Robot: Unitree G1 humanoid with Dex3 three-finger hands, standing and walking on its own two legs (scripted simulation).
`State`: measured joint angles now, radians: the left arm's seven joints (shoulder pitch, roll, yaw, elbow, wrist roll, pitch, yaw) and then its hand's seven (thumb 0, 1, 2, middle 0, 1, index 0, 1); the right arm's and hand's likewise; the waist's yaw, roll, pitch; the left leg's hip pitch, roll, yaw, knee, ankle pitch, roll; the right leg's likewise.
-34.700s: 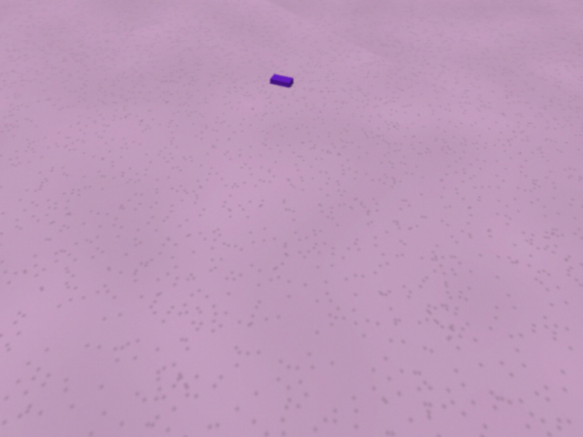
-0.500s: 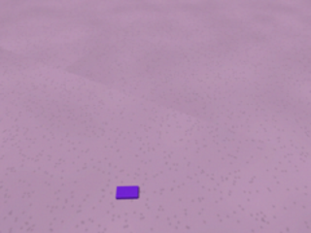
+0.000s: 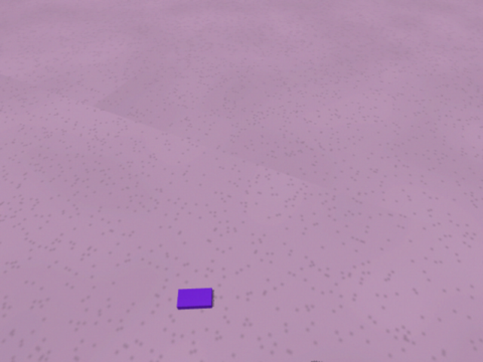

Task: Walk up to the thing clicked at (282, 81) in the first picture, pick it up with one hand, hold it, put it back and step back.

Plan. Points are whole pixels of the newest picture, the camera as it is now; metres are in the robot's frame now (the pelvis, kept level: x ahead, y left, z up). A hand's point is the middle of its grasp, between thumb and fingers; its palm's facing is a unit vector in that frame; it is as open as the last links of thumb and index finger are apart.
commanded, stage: stand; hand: left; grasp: from above
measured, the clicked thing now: (195, 298) +0.49 +0.21 -0.77
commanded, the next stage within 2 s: step back in 0.94 s
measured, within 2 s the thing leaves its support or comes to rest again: neither
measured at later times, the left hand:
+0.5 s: hand out of the picture +0.08 +0.25 -0.16, palm faces +0.01 -0.94 -0.34, open 7.4 cm
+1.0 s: hand out of the picture +0.08 +0.25 -0.16, palm faces +0.00 -0.94 -0.35, open 7.4 cm
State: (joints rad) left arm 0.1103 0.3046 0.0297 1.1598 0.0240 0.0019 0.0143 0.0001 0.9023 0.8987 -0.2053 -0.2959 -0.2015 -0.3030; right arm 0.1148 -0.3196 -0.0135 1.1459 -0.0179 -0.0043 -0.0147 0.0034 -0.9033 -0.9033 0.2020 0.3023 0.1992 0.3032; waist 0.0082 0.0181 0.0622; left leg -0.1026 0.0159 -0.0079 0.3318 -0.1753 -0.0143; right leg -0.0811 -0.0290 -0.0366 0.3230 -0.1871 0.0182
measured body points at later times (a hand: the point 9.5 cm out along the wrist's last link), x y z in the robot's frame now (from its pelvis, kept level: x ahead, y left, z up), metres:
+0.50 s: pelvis +0.01 +0.00 +0.00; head +0.01 -0.01 +0.45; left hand +0.08 +0.29 -0.13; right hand +0.08 -0.30 -0.14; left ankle +0.01 +0.13 -0.75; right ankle +0.00 -0.13 -0.75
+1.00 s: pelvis +0.00 +0.00 +0.00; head +0.02 -0.01 +0.45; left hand +0.08 +0.30 -0.13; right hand +0.08 -0.30 -0.14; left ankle +0.01 +0.13 -0.75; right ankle +0.00 -0.13 -0.75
